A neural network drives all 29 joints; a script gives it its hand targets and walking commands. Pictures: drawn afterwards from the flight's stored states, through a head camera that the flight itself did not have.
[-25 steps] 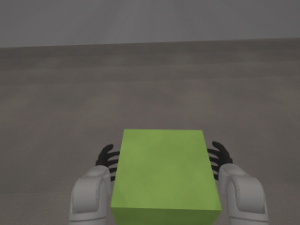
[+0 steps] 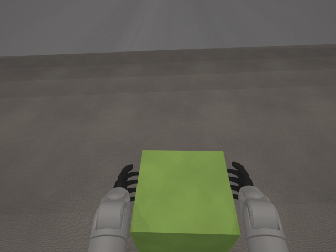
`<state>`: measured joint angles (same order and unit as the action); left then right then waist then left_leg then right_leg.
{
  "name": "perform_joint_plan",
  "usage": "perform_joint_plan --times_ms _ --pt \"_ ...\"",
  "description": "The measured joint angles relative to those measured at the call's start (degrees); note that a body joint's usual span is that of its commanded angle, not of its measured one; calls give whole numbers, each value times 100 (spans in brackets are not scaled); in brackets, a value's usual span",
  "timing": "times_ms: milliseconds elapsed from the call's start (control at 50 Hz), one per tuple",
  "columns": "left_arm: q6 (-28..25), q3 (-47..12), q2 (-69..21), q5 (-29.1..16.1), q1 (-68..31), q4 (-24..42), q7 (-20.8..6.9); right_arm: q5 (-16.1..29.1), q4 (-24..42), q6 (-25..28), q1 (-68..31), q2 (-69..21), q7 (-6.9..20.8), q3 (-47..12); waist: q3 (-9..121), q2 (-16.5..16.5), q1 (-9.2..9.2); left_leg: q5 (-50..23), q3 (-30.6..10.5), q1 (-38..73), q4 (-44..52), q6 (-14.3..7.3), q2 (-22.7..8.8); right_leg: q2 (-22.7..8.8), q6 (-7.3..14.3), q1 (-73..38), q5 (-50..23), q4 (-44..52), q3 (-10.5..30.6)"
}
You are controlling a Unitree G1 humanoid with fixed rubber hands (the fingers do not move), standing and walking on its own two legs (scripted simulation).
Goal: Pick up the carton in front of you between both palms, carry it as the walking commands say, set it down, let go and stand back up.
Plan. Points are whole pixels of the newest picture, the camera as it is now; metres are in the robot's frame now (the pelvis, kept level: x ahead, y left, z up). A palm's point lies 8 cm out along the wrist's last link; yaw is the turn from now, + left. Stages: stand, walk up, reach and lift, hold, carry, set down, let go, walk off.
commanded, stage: carry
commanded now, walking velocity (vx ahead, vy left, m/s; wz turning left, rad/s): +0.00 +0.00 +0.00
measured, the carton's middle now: (181, 209) +0.28 +0.00 -0.04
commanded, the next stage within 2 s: hold in 1.26 s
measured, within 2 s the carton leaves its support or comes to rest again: neither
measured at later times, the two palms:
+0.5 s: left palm (123, 199) +0.26 +0.14 +0.04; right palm (251, 197) +0.27 -0.16 +0.04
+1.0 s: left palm (127, 202) +0.26 +0.13 +0.04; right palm (257, 201) +0.26 -0.17 +0.04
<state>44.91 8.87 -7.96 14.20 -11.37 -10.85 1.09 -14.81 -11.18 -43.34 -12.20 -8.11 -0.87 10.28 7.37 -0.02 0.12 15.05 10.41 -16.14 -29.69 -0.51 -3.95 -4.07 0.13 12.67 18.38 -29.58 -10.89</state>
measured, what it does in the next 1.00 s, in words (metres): stands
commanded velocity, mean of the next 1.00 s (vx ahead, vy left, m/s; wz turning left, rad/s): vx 0.00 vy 0.00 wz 0.00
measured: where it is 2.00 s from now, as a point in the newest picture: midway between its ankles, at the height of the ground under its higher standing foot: outside the picture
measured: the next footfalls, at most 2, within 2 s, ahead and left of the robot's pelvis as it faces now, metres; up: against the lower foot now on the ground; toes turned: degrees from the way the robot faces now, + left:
none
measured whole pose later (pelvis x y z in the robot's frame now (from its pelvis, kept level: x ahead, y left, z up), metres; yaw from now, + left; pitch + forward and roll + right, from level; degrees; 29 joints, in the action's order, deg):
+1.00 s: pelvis -0.03 -0.02 +0.00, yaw +0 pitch +2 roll +0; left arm 43.0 9.2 -8.1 13.6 -11.8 -9.9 1.4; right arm -14.2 -10.3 -41.5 -12.8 -8.2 -1.0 10.6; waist 5.9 0.0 0.0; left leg 11.8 10.0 -18.3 -28.9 0.6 -5.4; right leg -2.6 2.2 15.3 16.2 -29.8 -11.3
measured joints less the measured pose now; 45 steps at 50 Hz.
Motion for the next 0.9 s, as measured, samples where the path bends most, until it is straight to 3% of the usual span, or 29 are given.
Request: perform_joint_plan --times_ms 140,280,900 --pt "-515 237 -53 90 -266 -352 -21 -88 -359 510 -282 -61 23 250 -122 -4 -15 -145 -7 -86 67 0 -17 24 42 100 -120 34 -10" --pt "-311 75 -18 -36 -93 54 21 58 25 310 -123 -26 -15 78 -138 -11 -11 -173 -16 -129 46 15 -39 41 67 147 -133 1 -16" --pt "-195 33 -9 -59 -43 91 28 60 81 187 -63 -13 -17 34 -140 1 -13 -309 -38 -202 76 95 -131 133 186 246 -210 -17 -35"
